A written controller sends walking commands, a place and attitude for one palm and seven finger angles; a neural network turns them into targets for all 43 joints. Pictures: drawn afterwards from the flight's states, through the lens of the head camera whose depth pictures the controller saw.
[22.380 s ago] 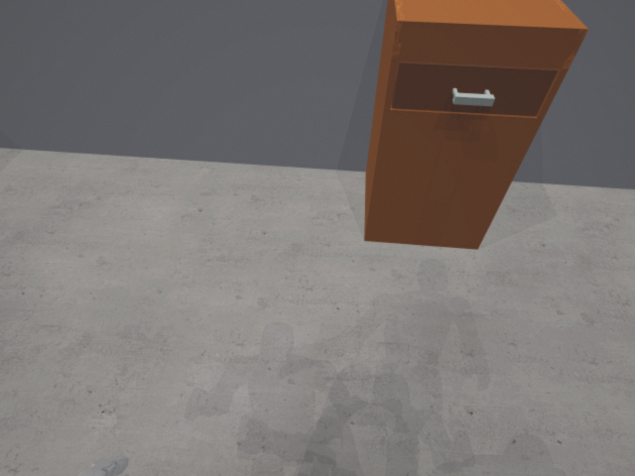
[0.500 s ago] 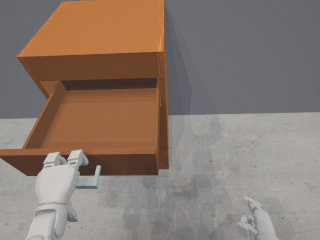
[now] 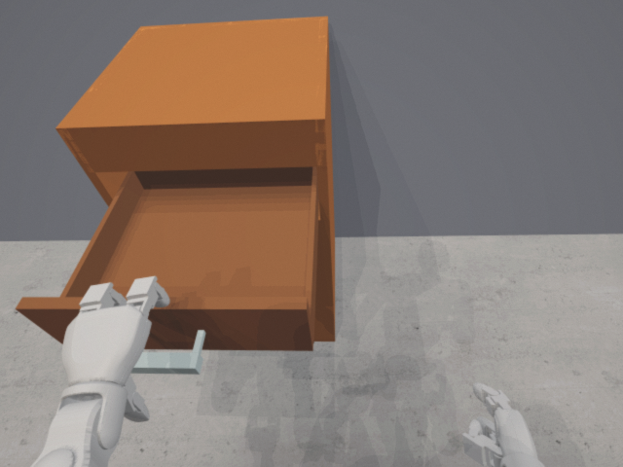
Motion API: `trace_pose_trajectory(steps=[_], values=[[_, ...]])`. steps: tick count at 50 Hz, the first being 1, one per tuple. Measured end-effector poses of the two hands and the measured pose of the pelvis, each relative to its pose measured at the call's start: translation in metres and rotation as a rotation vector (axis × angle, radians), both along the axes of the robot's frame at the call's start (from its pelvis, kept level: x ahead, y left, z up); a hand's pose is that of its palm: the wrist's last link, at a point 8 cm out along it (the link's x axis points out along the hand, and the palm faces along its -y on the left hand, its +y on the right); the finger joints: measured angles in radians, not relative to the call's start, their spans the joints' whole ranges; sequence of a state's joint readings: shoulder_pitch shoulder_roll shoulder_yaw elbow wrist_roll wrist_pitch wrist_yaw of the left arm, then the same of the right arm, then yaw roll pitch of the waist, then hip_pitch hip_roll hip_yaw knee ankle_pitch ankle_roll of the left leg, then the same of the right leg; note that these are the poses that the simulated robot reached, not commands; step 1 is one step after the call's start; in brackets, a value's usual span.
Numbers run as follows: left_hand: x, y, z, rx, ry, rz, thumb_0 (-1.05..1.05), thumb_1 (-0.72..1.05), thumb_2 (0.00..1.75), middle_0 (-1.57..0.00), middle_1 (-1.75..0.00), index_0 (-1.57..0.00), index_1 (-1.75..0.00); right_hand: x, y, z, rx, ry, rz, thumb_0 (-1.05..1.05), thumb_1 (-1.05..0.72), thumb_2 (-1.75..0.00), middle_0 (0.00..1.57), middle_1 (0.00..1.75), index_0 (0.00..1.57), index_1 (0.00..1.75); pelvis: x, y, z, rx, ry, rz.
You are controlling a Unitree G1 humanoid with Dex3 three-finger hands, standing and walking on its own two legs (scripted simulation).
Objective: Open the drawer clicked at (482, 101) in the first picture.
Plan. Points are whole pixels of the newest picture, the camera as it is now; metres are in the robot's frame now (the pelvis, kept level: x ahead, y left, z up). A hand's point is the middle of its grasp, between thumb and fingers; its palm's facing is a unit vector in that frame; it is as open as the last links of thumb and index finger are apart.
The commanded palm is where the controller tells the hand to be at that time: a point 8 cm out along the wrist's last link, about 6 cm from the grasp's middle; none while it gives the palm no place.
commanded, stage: lift the hand off the handle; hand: left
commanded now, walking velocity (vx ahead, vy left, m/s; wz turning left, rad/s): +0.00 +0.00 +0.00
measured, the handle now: (168, 349) +0.27 +0.27 -0.06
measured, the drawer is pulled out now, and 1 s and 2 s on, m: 0.30 0.30 0.30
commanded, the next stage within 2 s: draw the hand back to the body in 0.84 s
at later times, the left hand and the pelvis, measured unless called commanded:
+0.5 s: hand (121, 342) +0.23 +0.26 +0.07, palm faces +0.07 -0.06 -1.00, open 13.8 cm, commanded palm +0.20 +0.26 +0.12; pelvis +0.00 +0.00 +0.01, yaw +0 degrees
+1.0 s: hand (124, 332) +0.23 +0.25 +0.09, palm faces +0.04 -0.07 -1.00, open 13.8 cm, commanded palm +0.20 +0.25 +0.14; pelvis +0.00 +0.00 +0.02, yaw +0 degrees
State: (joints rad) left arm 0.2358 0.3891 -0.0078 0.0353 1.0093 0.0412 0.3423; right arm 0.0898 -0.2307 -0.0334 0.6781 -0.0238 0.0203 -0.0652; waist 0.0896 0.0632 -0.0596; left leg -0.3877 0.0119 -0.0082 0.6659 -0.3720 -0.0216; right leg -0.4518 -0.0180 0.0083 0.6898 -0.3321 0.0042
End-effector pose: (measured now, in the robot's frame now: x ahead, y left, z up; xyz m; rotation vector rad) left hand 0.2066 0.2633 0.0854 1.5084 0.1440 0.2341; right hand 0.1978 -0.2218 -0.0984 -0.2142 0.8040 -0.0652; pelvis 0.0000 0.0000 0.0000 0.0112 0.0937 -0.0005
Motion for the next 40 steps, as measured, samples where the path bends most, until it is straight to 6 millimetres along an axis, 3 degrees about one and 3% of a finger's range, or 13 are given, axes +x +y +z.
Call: trace_pose_trajectory(steps=[24,40], values=[[-0.005,-0.002,0.034,-0.013,-0.004,-0.021,-0.01,-0.49,0.30,-0.32,-1.21,-0.32,-1.20,0.011,0.010,0.012,0.016,-0.019,0.040,0.01,-0.90,-0.90,0.20,0.30,0.20,0.30,0.002,0.002,0.010,-0.001,-0.047,0.005],[0.007,-0.009,0.059,-0.014,-0.020,-0.054,-0.01,-0.49,0.30,-0.32,-1.21,-0.32,-1.20,0.015,0.020,0.017,0.039,-0.022,0.066,0.01,-0.90,-0.90,0.20,0.30,0.20,0.30,0.002,0.003,0.016,-0.001,-0.074,0.007]])
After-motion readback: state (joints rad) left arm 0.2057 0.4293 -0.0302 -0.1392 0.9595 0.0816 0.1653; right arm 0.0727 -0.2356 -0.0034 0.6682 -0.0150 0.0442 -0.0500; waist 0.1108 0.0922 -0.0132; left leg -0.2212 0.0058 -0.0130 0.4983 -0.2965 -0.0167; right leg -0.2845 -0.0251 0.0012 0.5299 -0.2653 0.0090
